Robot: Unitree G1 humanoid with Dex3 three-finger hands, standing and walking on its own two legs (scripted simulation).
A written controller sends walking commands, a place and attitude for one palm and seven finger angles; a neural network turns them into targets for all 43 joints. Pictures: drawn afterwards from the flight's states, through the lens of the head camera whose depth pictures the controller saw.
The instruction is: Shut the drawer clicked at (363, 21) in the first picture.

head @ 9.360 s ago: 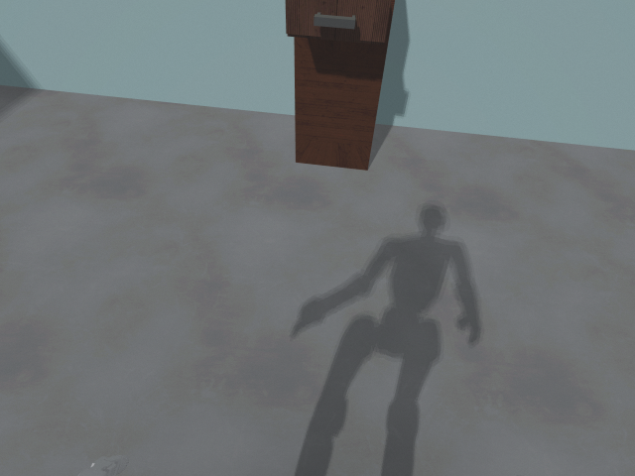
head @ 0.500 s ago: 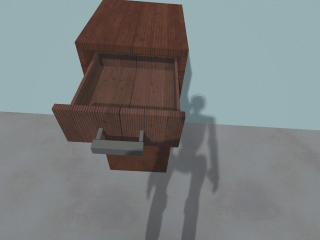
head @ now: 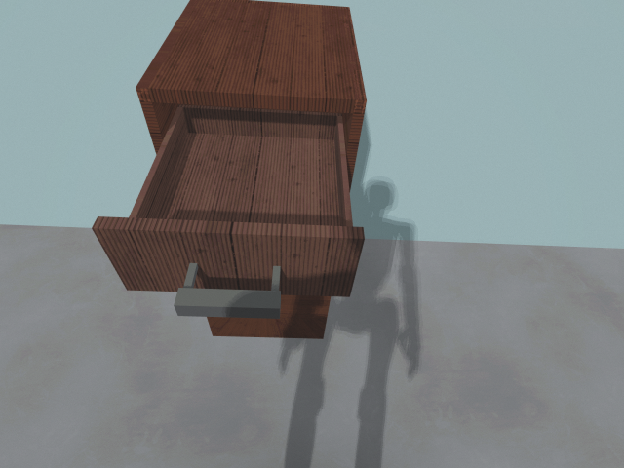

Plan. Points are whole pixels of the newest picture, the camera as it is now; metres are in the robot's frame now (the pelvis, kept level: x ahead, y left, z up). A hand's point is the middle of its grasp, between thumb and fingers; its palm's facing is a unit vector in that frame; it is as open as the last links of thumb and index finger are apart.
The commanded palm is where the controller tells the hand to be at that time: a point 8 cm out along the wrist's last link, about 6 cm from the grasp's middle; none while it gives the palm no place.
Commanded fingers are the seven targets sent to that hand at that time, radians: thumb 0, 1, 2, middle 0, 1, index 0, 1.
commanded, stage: look again from close up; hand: left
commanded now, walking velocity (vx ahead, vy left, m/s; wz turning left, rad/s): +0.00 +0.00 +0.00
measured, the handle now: (232, 287) +0.33 +0.13 +0.04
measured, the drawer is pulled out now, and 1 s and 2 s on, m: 0.29 0.28 0.26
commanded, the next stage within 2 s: raise the hand and make a fist in 0.58 s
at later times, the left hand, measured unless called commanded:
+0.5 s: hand out of the picture -0.02 +0.14 -0.18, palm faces +0.03 -0.99 -0.14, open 7.4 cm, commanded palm none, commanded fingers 0.00 0.90 0.90 -0.20 -0.30 -0.20 -0.30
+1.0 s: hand (228, 412) +0.18 +0.11 +0.01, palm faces +0.15 -0.99 +0.06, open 6.7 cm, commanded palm +0.11 +0.17 -0.02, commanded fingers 0.00 0.90 0.90 -0.54 -0.67 -0.54 -0.67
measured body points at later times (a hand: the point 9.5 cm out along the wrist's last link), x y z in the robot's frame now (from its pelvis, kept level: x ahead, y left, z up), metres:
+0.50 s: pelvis +0.00 -0.01 +0.00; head +0.01 +0.01 +0.45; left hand -0.02 +0.20 -0.17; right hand -0.01 -0.22 -0.15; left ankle +0.00 +0.04 -0.74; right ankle -0.03 -0.13 -0.74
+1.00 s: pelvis -0.02 -0.04 -0.03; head -0.03 -0.04 +0.42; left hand +0.17 +0.16 +0.01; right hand +0.14 -0.30 -0.10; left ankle +0.01 +0.05 -0.74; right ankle -0.02 -0.12 -0.74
